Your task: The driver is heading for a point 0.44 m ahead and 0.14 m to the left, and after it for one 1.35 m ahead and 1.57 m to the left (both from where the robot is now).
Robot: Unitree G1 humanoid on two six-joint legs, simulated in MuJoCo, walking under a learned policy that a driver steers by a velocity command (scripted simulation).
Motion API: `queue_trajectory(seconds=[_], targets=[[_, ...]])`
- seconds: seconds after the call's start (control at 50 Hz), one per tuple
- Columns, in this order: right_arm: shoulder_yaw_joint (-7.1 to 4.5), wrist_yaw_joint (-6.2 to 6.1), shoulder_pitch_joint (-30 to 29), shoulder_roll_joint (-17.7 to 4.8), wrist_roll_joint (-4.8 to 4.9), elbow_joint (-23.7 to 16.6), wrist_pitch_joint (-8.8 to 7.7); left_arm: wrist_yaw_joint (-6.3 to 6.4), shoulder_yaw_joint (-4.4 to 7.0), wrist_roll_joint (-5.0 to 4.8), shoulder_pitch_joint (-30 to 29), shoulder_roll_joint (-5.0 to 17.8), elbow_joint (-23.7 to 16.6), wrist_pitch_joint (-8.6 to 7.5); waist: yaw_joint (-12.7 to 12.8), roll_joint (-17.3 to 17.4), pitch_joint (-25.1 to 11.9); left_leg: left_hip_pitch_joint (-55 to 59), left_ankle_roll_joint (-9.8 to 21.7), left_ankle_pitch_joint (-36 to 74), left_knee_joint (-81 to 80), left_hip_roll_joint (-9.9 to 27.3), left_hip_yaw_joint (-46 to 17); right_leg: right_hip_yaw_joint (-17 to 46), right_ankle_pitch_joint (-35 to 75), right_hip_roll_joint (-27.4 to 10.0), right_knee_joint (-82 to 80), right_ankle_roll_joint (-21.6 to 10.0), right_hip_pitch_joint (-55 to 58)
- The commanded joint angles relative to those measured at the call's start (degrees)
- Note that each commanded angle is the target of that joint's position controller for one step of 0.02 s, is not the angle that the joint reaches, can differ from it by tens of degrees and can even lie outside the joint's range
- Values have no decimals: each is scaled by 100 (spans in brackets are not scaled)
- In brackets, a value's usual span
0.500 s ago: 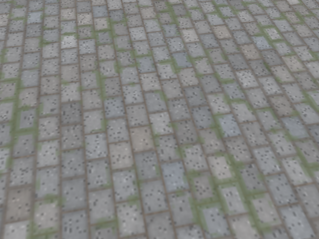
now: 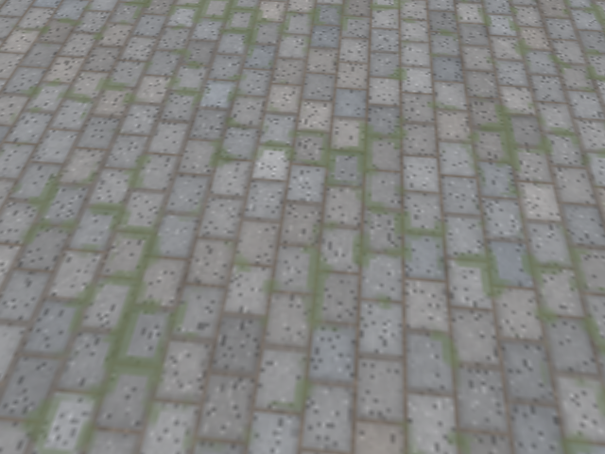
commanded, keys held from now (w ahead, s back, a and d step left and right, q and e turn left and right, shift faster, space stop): w+q+shift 0.28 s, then q+shift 0.64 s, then shift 0.08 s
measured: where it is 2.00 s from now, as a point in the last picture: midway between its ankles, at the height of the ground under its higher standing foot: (282, 371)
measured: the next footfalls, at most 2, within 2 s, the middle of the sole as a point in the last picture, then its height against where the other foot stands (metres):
right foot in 0.34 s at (357, 401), level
left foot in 0.78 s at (218, 388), level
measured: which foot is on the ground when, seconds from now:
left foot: down 0.00-0.32, up 0.34-0.76, down 0.78-1.00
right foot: up 0.00-0.32, down 0.34-0.78, up 0.80-1.00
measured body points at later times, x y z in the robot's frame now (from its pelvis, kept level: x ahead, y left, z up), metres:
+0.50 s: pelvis +0.42 -0.04 +0.02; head +0.46 +0.00 +0.47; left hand +0.45 +0.28 -0.07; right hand +0.68 -0.24 -0.07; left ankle +0.32 +0.03 -0.60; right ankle +0.53 -0.13 -0.71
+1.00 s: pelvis +0.58 +0.05 +0.02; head +0.61 +0.12 +0.47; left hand +0.50 +0.38 -0.07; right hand +0.92 +0.00 -0.05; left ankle +0.58 +0.16 -0.71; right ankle +0.75 -0.03 -0.66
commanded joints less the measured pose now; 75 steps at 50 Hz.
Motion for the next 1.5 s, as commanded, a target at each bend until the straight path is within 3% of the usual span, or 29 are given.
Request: queue_trajectory(seconds=[0.02,0.08,0.14,0.24,0.28,0.32,0.34,0.36,0.38,0.42,0.44,0.5,0.64,0.72,0.76,0.78,0.8,0.82,0.84,0.88,1.0,1.16,1.18,1.2,1.22,1.24,1.28,1.4,1.5], targets=[[-161,-46,211,-636,-66,-499,-167,16,170,90,0,654,-712,-185,380,-492,-601,2052,956,-995,-2453,1433,-3605,524,332,-375,-384,5,-2180],[-111,-179,191,-489,135,-492,-123,64,213,202,-243,668,-846,16,425,-330,-83,1059,914,-44,-2598,1065,-2733,214,530,-477,-1579,409,-1952],[-115,-350,389,-543,141,-381,-55,75,127,244,-1340,331,-1298,29,15,51,240,247,639,540,-2522,644,-2193,-123,2073,-168,-3339,636,-1482],[-193,-389,697,-604,242,-138,-13,43,332,-65,-1853,630,-1603,-51,-312,537,-41,771,203,-65,-2096,760,-2757,116,2900,184,-4928,708,-487],[-238,-437,671,-594,240,-83,40,43,448,-162,-1779,867,-1623,-109,-171,630,-88,1555,95,615,-1581,973,-2995,216,2474,133,-5197,615,-503],[-283,-411,421,-689,105,-203,160,95,658,-86,-397,1196,-1405,-148,629,691,-1102,1991,-335,2667,338,662,-2718,8,2346,70,-5219,303,969],[-131,-380,265,-272,-76,-447,209,143,658,15,866,1350,-1246,-72,1057,460,-2224,1099,-566,1618,2224,512,-2354,737,2423,-905,-4391,19,2856],[66,-340,1549,314,168,-627,198,24,698,251,1166,1752,-1017,-27,299,-2628,-3327,-1138,-922,-2861,4297,-350,-1683,3998,2569,-2723,-4972,-1260,4991],[38,-383,1537,-396,230,-504,279,-14,630,204,1050,1230,-1130,55,434,-2211,-3338,-1695,-1009,-2436,5012,502,-1612,4536,1459,-2732,-5149,-1148,4827],[-110,-427,10,-916,87,-843,393,84,455,215,296,642,-1221,262,636,-448,-1522,-1701,-1174,-1667,4765,925,-980,2111,3225,-2095,-5315,-760,2817],[-177,-418,-319,-942,-12,-972,399,93,460,202,133,680,-1099,306,496,-141,-987,-1587,-1214,-1584,4515,1088,-852,1460,4175,-1843,-5355,-709,1998],[-98,-359,-173,-383,161,-1107,534,100,444,110,-257,622,-721,268,86,-649,-439,-1190,-1189,-1458,3433,1459,-586,308,4454,-1502,-5920,-662,793],[-127,-109,-680,-512,62,-1156,630,144,606,-71,-859,1179,-403,403,101,-439,-674,-183,-956,973,863,1400,-107,-1249,4099,-1426,-6068,-509,840],[-312,16,-775,-892,62,-1248,699,104,706,-208,-783,1461,-336,500,36,-474,-632,352,-611,383,150,1043,347,-1563,4818,-1475,-5238,-296,1199],[-510,-55,130,-1146,82,-1014,670,86,688,-248,-769,1352,-347,601,-427,-207,-924,1497,-240,614,-589,585,526,-1796,5027,-1263,-3602,-38,937],[-655,-204,492,-1567,128,-1004,636,54,606,-88,-351,1090,-375,610,-452,820,-1033,2661,210,2924,-994,1030,-628,-1802,2344,-783,-2052,367,-305],[-678,-254,24,-2190,-40,-1325,599,-5,432,182,106,643,-631,580,262,2050,-1666,3961,1591,3891,-996,2500,-3474,-1313,-2015,322,-72,747,-2376],[-582,-154,-50,-1788,-151,-1546,471,-47,453,139,-185,1083,-623,531,-156,1078,-2582,3875,1702,2338,-1600,2796,-4377,186,-1699,271,268,617,-2474],[-516,-121,-278,-1608,-94,-1554,381,-52,474,17,-606,1203,-718,513,-108,646,-2004,3315,1385,1674,-1803,2652,-3927,291,-1234,126,36,490,-2558],[-414,-207,-711,-1228,122,-1546,408,58,474,146,-681,1136,-609,562,229,74,-1174,2134,764,1145,-1833,2070,-3089,297,-674,-142,-993,487,-2263],[-396,-490,-883,-1144,-40,-1558,605,40,348,87,-443,725,-372,756,297,339,-1484,1041,471,2103,-1504,1534,-2266,-28,138,87,-2612,854,-879],[-175,-404,-928,-726,-36,-1416,685,-55,360,141,-341,645,-466,719,282,918,-1094,667,-83,356,-979,1335,-2616,-282,1046,-2,-4765,427,169],[-107,-414,-653,-499,-59,-1338,664,-48,395,268,-323,841,-520,702,199,442,-991,484,-433,-339,-476,982,-2316,293,1426,-572,-5378,210,408],[-61,-432,-95,-340,-129,-1260,644,-8,446,352,-485,1239,-650,721,-186,-937,-890,-5,-848,-2067,743,128,-1454,1481,2488,-1697,-5730,-322,580],[-205,-460,-420,-760,-96,-1415,584,-5,467,439,-458,1291,-577,701,-28,-1674,-610,-342,-1075,-2593,1633,143,-1217,2613,2175,-2320,-6191,-1174,-123],[-326,-499,-637,-1125,-36,-1329,577,17,455,358,-587,1170,-647,673,94,-1130,-463,-383,-1159,-2280,2353,326,-1367,2414,1697,-2118,-6169,-1210,-175],[-316,-530,-598,-896,-37,-1111,690,71,385,152,-736,915,-643,684,71,-681,-467,-456,-1330,-1798,2817,361,-1339,1537,1588,-1569,-5949,-828,72],[-3,-445,-912,-106,-10,-1063,653,107,326,103,-289,754,-369,829,389,-1147,-763,480,-1517,-1622,424,798,-492,597,2341,-1035,-5643,-728,781],[-83,-470,-494,-633,-93,-791,623,56,267,63,107,706,-211,738,355,-499,-1005,2266,-998,1268,-1592,1268,-901,496,2345,-912,-5228,-169,212]])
